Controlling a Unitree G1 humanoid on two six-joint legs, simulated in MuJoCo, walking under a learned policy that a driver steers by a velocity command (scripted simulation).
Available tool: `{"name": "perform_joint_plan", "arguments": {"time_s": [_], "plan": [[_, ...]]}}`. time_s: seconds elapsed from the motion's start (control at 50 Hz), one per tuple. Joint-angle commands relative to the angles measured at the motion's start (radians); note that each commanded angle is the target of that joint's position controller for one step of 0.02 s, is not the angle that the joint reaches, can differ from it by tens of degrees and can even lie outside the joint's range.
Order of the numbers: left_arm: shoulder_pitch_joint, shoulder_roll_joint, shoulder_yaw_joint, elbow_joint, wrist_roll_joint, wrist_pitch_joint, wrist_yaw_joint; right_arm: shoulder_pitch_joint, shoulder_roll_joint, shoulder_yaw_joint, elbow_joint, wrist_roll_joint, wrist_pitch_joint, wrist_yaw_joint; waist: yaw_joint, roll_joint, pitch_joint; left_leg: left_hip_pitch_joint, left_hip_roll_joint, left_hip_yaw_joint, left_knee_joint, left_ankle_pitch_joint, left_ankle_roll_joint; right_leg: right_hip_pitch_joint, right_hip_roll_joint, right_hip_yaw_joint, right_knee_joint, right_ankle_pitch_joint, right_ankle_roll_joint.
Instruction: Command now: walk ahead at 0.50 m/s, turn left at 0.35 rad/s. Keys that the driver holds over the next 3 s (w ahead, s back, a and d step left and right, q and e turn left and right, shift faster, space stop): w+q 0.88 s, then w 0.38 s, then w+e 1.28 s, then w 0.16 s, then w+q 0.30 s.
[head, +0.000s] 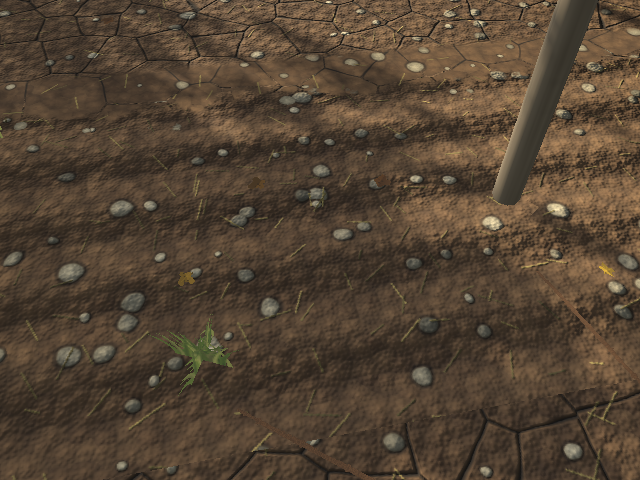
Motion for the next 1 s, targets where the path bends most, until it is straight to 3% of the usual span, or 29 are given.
{"name": "perform_joint_plan", "arguments": {"time_s": [0.02,0.04,0.06,0.08,0.1,0.14,0.18,0.24,0.28,0.32,0.34,0.36,0.38,0.4,0.42,0.48,0.56,0.66,0.74,0.78,0.82,0.84,0.86,0.88,0.9,0.92,0.94,0.96,1.0], "plan": [[-0.042,0.053,-0.006,-0.191,-0.062,-0.077,-0.018,0.395,-0.278,-0.086,0.082,-0.016,0.017,-0.049,-0.15,0.231,-0.277,0.883,0.434,-0.714,-0.074,-0.05,0.372,-0.857,-0.021,0.163,0.215,0.229,0.034],[-0.171,0.126,0.014,-0.214,-0.059,-0.072,0.013,0.256,-0.2,-0.059,0.035,-0.037,0.008,-0.057,-0.109,-0.024,-0.186,0.671,0.427,-0.748,-0.188,-0.248,0.299,-0.823,-0.065,0.158,-0.011,0.428,0.027],[-0.19,0.129,0.018,-0.22,-0.045,-0.06,0.032,0.167,-0.188,-0.051,0.02,-0.045,-0.01,-0.063,-0.052,0.023,-0.127,0.516,0.443,-0.823,-0.181,-0.203,0.312,-0.775,-0.076,0.19,-0.084,0.461,0.041],[-0.199,0.123,0.021,-0.211,-0.003,-0.032,0.04,0.069,-0.15,-0.03,-0.005,-0.039,-0.021,-0.068,0.009,-0.055,-0.001,0.232,0.37,-0.666,-0.2,0.021,0.285,-0.642,-0.099,0.191,-0.259,0.514,0.092],[-0.191,0.116,0.028,-0.216,0.026,-0.016,0.045,0.031,-0.14,-0.028,-0.018,-0.029,-0.019,-0.068,0.033,-0.031,0.029,0.079,0.285,-0.524,-0.192,0.077,0.259,-0.499,-0.115,0.188,-0.46,0.523,0.117],[-0.262,0.082,0.024,-0.243,0.049,-0.015,0.043,0.038,-0.168,-0.039,-0.035,-0.025,-0.023,-0.084,0.01,0.029,0.012,-0.132,0.13,-0.309,-0.213,0.192,0.205,-0.199,-0.07,0.115,-0.763,0.667,0.138],[-0.36,0.035,0.009,-0.265,0.024,-0.018,0.024,0.127,-0.179,-0.051,-0.017,-0.003,-0.014,-0.098,-0.043,0.061,-0.03,-0.157,0.092,-0.246,-0.222,0.192,0.191,-0.008,-0.006,0.075,-0.987,0.831,0.146],[-0.421,0.051,0.014,-0.283,-0.009,-0.011,0.01,0.212,-0.156,-0.058,-0.002,0.011,0.004,-0.108,-0.081,0.069,-0.032,0.034,0.133,-0.332,-0.174,0.096,0.179,-0.037,0.018,0.109,-1.151,0.781,0.143],[-0.453,0.079,0.026,-0.298,-0.007,-0.021,-0.001,0.247,-0.154,-0.066,-0.007,0.015,0.017,-0.108,-0.087,0.064,-0.032,0.131,0.144,-0.398,-0.112,0.014,0.153,-0.012,0.033,0.126,-1.258,0.711,0.111],[-0.362,0.115,0.047,-0.272,-0.003,-0.037,-0.01,0.247,-0.129,-0.06,-0.023,0.002,0.022,-0.105,-0.034,0.07,-0.071,0.126,0.096,-0.395,0.004,0.003,0.111,0.169,0.022,0.118,-1.328,0.664,0.053],[-0.213,0.165,0.065,-0.246,0.014,-0.042,-0.006,0.214,-0.083,-0.045,-0.045,-0.009,0.013,-0.096,0.037,0.024,-0.169,-0.001,0.041,-0.319,0.216,-0.018,0.071,0.422,-0.096,0.205,-1.283,0.674,-0.009],[-0.069,0.252,0.089,-0.214,0.031,-0.038,-0.004,0.305,-0.03,-0.025,-0.078,0.003,-0.003,-0.089,0.031,-0.246,-0.319,-0.31,-0.085,-0.173,0.521,-0.283,0.008,0.785,-0.335,0.559,-1.318,0.569,-0.163],[-0.023,0.221,0.09,-0.201,0.01,-0.035,-0.008,0.28,-0.106,-0.03,-0.088,0.003,-0.013,-0.085,0.054,-0.303,-0.329,-0.489,-0.031,-0.156,0.718,-0.396,-0.011,0.824,-0.421,0.797,-1.384,0.348,-0.211],[-0.065,0.158,0.072,-0.221,0.011,-0.03,-0.002,0.21,-0.169,-0.051,-0.092,0.001,-0.007,-0.083,0.071,-0.198,-0.215,-0.563,0.009,-0.159,0.805,-0.317,-0.018,0.744,-0.382,0.701,-1.403,0.3,-0.181],[-0.121,0.139,0.064,-0.228,0.02,-0.02,0.001,0.149,-0.167,-0.056,-0.105,-0.005,0.004,-0.085,0.054,-0.13,-0.129,-0.555,0.049,-0.122,0.819,-0.225,-0.027,0.624,-0.333,0.568,-1.419,0.382,-0.149],[-0.24,0.088,0.048,-0.217,0.025,-0.01,-0.009,0.131,-0.127,-0.061,-0.118,-0.008,0.029,-0.076,-0.034,-0.12,-0.002,-0.413,0.107,-0.104,0.705,-0.121,-0.042,0.327,-0.236,0.333,-1.519,0.577,-0.107],[-0.216,0.126,0.066,-0.177,0.017,-0.027,-0.011,0.085,-0.098,-0.059,-0.146,-0.018,0.04,-0.074,-0.048,-0.094,0.0,-0.403,0.117,-0.089,0.589,0.007,-0.055,0.305,-0.239,0.173,-1.576,0.755,-0.124],[-0.181,0.16,0.078,-0.14,0.009,-0.016,0.003,-0.049,-0.075,-0.047,-0.177,-0.014,0.027,-0.049,-0.012,-0.084,0.01,-0.34,0.11,-0.038,0.328,0.224,-0.052,0.35,-0.221,0.007,-1.567,0.801,-0.086],[-0.128,0.197,0.091,-0.115,-0.005,-0.004,-0.001,-0.157,-0.079,-0.045,-0.218,-0.009,0.025,-0.022,0.022,-0.081,0.064,-0.32,0.1,0.018,0.208,0.155,-0.028,0.427,-0.254,-0.038,-1.541,0.78,-0.077],[-0.119,0.217,0.098,-0.104,-0.013,0.005,-0.001,-0.171,-0.089,-0.05,-0.233,-0.008,0.024,-0.012,0.013,-0.098,0.075,-0.287,0.08,0.058,0.169,0.053,0.004,0.473,-0.272,-0.065,-1.492,0.902,-0.065],[-0.128,0.249,0.106,-0.102,-0.022,0.014,0.002,-0.099,-0.123,-0.07,-0.227,-0.012,0.025,-0.012,-0.042,-0.13,0.021,-0.122,0.008,0.129,0.135,-0.053,0.048,0.487,-0.262,-0.116,-1.337,1.273,-0.043],[-0.138,0.257,0.105,-0.103,-0.026,0.02,0.004,0.039,-0.158,-0.092,-0.189,-0.011,0.025,-0.014,-0.121,-0.114,-0.045,0.072,-0.043,0.159,0.057,-0.004,0.08,0.454,-0.231,-0.156,-1.157,1.392,-0.022],[-0.134,0.236,0.095,-0.111,-0.013,0.017,0.01,0.227,-0.231,-0.128,-0.136,-0.01,0.029,-0.028,-0.202,-0.075,-0.142,0.403,-0.017,0.064,0.056,0.047,0.126,0.245,-0.198,-0.17,-0.891,1.255,0.019],[-0.091,0.108,0.05,-0.178,0.033,-0.003,-0.002,0.268,-0.364,-0.148,-0.129,0.0,0.024,-0.042,-0.134,0.215,-0.213,0.772,0.267,-0.471,0.007,-0.01,0.294,-0.243,-0.034,-0.139,-0.495,0.372,0.088],[-0.135,0.131,0.037,-0.2,-0.002,-0.053,-0.022,0.343,-0.331,-0.125,-0.15,-0.015,0.017,-0.048,-0.17,0.224,-0.393,0.875,0.386,-0.823,-0.172,-0.146,0.386,-0.393,0.044,0.107,-0.318,0.158,0.08],[-0.208,0.186,0.051,-0.205,-0.041,-0.072,-0.035,0.336,-0.247,-0.101,-0.128,-0.027,0.013,-0.05,-0.195,0.148,-0.289,0.833,0.349,-0.653,-0.177,-0.075,0.322,-0.482,-0.011,0.135,-0.312,0.259,0.059],[-0.23,0.178,0.044,-0.203,-0.034,-0.077,-0.031,0.263,-0.2,-0.087,-0.135,-0.017,0.008,-0.053,-0.163,0.09,-0.204,0.691,0.305,-0.507,-0.163,0.001,0.275,-0.449,-0.057,0.125,-0.393,0.344,0.044],[-0.249,0.179,0.047,-0.193,-0.004,-0.073,-0.02,0.172,-0.166,-0.074,-0.149,-0.015,0.004,-0.053,-0.118,0.027,-0.136,0.524,0.271,-0.408,-0.172,0.106,0.241,-0.372,-0.097,0.117,-0.48,0.403,0.049],[-0.232,0.179,0.056,-0.192,0.01,-0.049,-0.016,0.099,-0.131,-0.058,-0.161,-0.028,-0.006,-0.052,-0.054,0.032,-0.085,0.333,0.235,-0.329,-0.223,0.251,0.233,-0.242,-0.123,0.12,-0.57,0.45,0.057]]}}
